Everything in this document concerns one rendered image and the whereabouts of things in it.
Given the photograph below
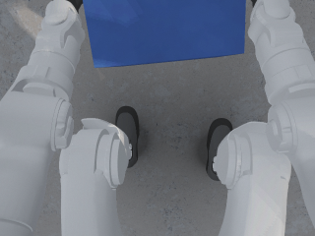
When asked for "robot right upper arm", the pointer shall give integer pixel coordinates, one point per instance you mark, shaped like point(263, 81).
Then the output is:
point(291, 131)

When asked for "left robot forearm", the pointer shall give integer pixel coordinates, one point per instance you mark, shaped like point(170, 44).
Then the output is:
point(56, 54)

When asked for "robot right thigh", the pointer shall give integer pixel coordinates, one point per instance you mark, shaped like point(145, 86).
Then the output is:
point(257, 193)

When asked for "robot left upper arm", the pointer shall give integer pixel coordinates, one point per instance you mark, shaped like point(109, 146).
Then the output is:
point(32, 128)

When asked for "right robot forearm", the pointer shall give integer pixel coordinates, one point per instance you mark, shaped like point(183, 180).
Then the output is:
point(281, 50)

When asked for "robot left hand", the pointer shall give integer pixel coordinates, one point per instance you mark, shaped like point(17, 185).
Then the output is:
point(76, 3)

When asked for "robot left foot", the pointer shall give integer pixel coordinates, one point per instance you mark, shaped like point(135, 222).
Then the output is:
point(127, 120)

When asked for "carton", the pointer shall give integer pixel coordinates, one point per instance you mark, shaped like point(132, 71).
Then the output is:
point(138, 32)

